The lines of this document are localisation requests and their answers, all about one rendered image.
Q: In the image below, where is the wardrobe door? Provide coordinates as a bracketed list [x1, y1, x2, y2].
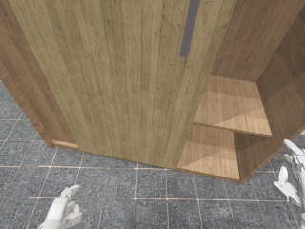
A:
[8, 0, 237, 170]
[0, 0, 76, 144]

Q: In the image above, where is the left robot forearm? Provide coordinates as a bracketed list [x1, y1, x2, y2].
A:
[38, 219, 63, 229]

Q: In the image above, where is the handle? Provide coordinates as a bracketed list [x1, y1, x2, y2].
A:
[179, 0, 200, 57]

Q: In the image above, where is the robot right hand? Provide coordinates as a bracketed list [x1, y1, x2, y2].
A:
[274, 139, 305, 214]

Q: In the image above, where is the robot left hand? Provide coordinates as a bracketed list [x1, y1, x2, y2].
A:
[45, 184, 82, 229]

